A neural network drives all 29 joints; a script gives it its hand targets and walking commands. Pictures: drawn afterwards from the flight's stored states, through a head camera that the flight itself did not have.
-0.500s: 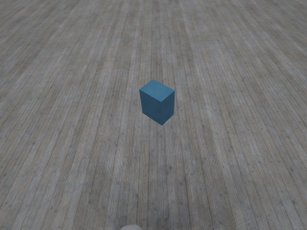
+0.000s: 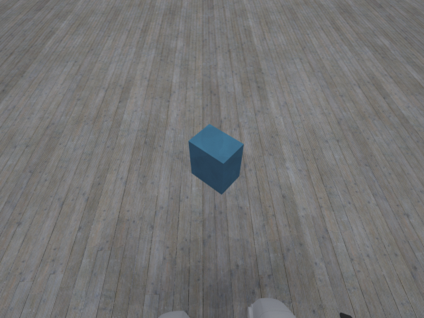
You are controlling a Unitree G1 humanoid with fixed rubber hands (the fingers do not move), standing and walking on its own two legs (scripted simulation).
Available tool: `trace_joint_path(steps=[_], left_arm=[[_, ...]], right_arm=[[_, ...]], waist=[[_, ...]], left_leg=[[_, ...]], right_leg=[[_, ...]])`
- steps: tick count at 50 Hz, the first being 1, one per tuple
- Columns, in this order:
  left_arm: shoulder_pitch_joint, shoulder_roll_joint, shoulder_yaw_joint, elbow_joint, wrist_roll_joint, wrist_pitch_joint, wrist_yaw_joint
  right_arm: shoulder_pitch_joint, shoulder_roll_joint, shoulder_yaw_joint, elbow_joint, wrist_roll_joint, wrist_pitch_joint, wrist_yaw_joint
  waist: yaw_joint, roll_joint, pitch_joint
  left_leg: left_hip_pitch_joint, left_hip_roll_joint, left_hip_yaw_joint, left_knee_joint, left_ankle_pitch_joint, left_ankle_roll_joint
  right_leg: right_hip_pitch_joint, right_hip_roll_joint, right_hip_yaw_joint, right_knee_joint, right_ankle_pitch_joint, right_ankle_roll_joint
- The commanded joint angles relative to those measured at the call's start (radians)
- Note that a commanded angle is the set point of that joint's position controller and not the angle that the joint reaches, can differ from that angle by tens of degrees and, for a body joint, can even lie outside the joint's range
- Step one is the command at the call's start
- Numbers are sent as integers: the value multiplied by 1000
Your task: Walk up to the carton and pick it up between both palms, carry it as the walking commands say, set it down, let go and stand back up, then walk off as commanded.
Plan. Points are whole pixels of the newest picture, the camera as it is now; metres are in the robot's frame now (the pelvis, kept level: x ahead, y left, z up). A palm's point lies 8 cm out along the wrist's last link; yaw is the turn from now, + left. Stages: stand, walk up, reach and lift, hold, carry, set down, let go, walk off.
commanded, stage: walk up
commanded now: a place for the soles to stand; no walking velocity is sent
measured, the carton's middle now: (215, 159) +0.93 +0.00 -0.62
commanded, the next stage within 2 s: none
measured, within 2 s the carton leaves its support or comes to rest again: neither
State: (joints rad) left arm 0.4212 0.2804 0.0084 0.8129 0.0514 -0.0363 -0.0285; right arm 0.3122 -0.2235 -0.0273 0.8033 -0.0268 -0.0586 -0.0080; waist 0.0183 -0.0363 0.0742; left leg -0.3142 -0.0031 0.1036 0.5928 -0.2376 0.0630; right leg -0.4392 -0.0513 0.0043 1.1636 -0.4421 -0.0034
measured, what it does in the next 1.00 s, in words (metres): walks ahead: right foot, then left foot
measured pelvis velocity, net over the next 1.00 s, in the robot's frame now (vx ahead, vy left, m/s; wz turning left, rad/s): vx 0.41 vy -0.01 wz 0.01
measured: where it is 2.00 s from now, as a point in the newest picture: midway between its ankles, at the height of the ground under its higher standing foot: (193, 249)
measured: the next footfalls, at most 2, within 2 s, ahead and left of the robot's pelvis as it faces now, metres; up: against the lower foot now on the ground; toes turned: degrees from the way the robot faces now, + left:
right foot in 0.28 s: +0.28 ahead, -0.16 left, +0.00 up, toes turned -4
left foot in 0.68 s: +0.44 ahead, +0.12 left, +0.00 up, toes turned +3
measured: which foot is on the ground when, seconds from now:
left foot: down 0.00-0.28, up 0.30-0.66, down 0.68-1.00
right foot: up 0.00-0.26, down 0.28-0.68, up 0.70-1.00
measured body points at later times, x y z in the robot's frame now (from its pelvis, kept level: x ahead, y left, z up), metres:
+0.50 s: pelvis +0.22 -0.04 +0.01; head +0.23 -0.06 +0.46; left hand +0.24 +0.22 -0.11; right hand +0.29 -0.29 -0.12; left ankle +0.27 +0.10 -0.66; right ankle +0.24 -0.15 -0.72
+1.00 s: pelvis +0.41 -0.01 +0.00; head +0.42 +0.00 +0.45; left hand +0.52 +0.24 -0.12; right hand +0.41 -0.26 -0.13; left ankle +0.40 +0.12 -0.72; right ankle +0.50 -0.12 -0.71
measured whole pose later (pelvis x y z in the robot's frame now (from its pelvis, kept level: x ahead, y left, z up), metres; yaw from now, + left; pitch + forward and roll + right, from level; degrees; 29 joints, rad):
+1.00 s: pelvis +0.41 -0.01 +0.00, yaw +0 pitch -2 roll +0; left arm 0.26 0.24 0.00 0.74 0.03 -0.03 -0.02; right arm 0.43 -0.25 0.01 0.82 -0.02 -0.04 0.00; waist -0.05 -0.02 0.07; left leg -0.24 0.05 0.06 0.62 -0.33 0.00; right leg -0.43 -0.03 -0.05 0.68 -0.13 -0.01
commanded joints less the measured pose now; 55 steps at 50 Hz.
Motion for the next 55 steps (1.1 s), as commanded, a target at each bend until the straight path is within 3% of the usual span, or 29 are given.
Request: trace_joint_path(steps=[1,5,9,11,13,14,15,16,17,19,23,26,30,33,34,35,36,37,40,42,45,47,48,50,51,52,53,54,55], left_arm=[[109,23,14,-32,1,1,-18],[-48,-1,10,-85,8,-7,-27],[-126,9,16,-116,6,-21,-23],[-104,22,23,-115,9,-29,-15],[5,63,42,-92,15,-44,6],[124,128,64,-80,20,-52,23],[173,222,80,-99,1,-45,39],[137,216,79,-96,-35,-26,50],[83,186,65,-99,-32,-24,54],[6,135,43,-87,-17,-32,46],[28,93,28,-47,-10,-61,40],[52,101,29,-26,-12,-64,32],[48,136,34,-18,-15,-50,23],[74,130,21,-16,-7,-30,19],[91,91,2,-25,-3,-26,16],[119,18,-28,-61,0,-24,15],[129,52,-12,-91,-1,-8,15],[70,90,1,-104,-2,3,17],[61,80,6,-98,-2,3,9],[87,51,9,-76,-3,5,-2],[4,-9,-5,-85,-18,6,0],[-18,-27,-9,-79,-21,2,10],[-15,-25,-8,-68,-24,1,15],[-34,23,2,-68,-19,-3,24],[-33,80,14,-71,-18,-5,28],[-58,122,14,-91,-27,-2,32],[-80,146,11,-89,-44,14,37],[-138,141,4,-86,-50,31,42],[-197,122,-9,-81,-47,40,45]], right_arm=[[106,-131,-28,-8,-11,-34,2],[136,-149,-21,17,-19,-38,11],[166,-185,-18,31,-15,-30,20],[176,-196,-14,30,-15,-19,22],[201,-170,3,18,-19,-5,26],[208,-122,20,-13,-21,-3,29],[262,-64,34,-56,-15,1,32],[229,-128,5,-69,-20,20,27],[175,-150,2,-83,-22,27,26],[159,-137,3,-87,-23,28,30],[157,-83,0,-82,-31,27,53],[72,-51,5,-106,-32,25,59],[5,-50,-4,-134,-23,15,60],[95,-90,-26,-115,-30,-1,44],[193,-136,-43,-98,-32,-12,31],[280,-223,-60,-108,-24,-17,16],[286,-299,-81,-115,4,0,3],[242,-265,-78,-106,16,15,-6],[114,-169,-35,-100,4,1,-6],[119,-142,-22,-74,-5,-18,-4],[81,-125,1,-62,-8,-20,-3],[84,-134,14,-46,4,-5,3],[83,-142,20,-38,12,4,6],[76,-135,34,-37,26,20,11],[94,-97,51,-49,26,24,11],[169,-53,67,-49,21,34,2],[204,-65,57,-33,23,54,-9],[180,-93,51,-32,18,64,-14],[171,-101,53,-28,14,62,-14]], waist=[[-7,121,20],[-29,137,66],[-39,147,82],[-23,130,71],[29,45,-9],[85,-108,-113],[60,-214,-177],[58,-89,-100],[56,-68,-5],[21,-94,39],[1,-70,1],[7,-86,22],[-2,-99,61],[-52,-19,35],[-100,86,-38],[-117,290,-128],[-119,258,-116],[-104,158,-29],[-43,156,23],[-24,161,-6],[-11,150,3],[-13,186,-37],[-3,182,-58],[15,130,-74],[10,48,-122],[-25,-71,-168],[-18,-101,-169],[-23,-103,-100],[-35,-100,-49]], left_leg=[[8,289,-365,-412,-299,180],[5,251,-246,-415,-294,144],[-14,249,-192,-372,-243,122],[-10,241,-168,-282,-171,101],[-68,178,-105,-17,-74,54],[-187,97,-39,322,-97,6],[-338,-19,-65,578,-374,-51],[-395,29,-143,663,-363,-61],[-430,51,-139,688,-336,-65],[-382,95,-153,578,-250,-69],[-312,106,-122,436,-81,-92],[-256,94,-86,268,15,-85],[-79,54,-46,107,82,-57],[170,-2,-22,-7,44,-40],[316,45,-107,-25,0,-23],[367,294,-464,-138,-119,29],[325,439,-809,-340,-309,137],[262,442,-767,-352,-376,182],[126,334,-491,-353,-209,174],[79,301,-376,-339,-59,170],[12,244,-192,-236,341,140],[-2,225,-145,-135,545,124],[-15,213,-130,-83,559,107],[-86,175,-125,-3,371,32],[-126,128,-106,54,137,-16],[-73,51,-83,152,-201,-52],[-11,34,-96,173,-315,-60],[-5,39,-100,111,-280,-58],[22,53,-113,22,-181,-49]], right_leg=[[-123,-46,30,-67,91,7],[-119,-43,-15,-310,196,10],[8,-9,-54,-460,292,-14],[109,21,-79,-539,290,-22],[344,46,-76,-602,232,-42],[502,-139,184,-657,123,-94],[542,-384,652,-841,-32,-188],[443,-429,716,-938,-207,-234],[368,-403,622,-937,-226,-253],[271,-299,412,-947,-158,-217],[231,-244,211,-922,162,-214],[217,-209,114,-912,184,-196],[120,-214,71,-896,61,-172],[48,-167,18,-681,58,-129],[-6,-113,-33,-456,122,-94],[-99,-16,-106,-118,-82,-32],[-230,55,-28,17,-184,-10],[-269,1,17,97,-141,-2],[-213,-57,43,-9,-26,12],[-133,-45,18,-83,35,17],[-9,-23,-26,-313,125,22],[100,23,-62,-408,247,6],[165,46,-77,-471,318,-7],[305,31,-51,-605,492,-42],[381,-94,64,-619,645,-72],[329,-274,242,-681,706,-147],[246,-313,315,-733,597,-217],[178,-276,297,-764,436,-211],[129,-217,235,-767,348,-165]])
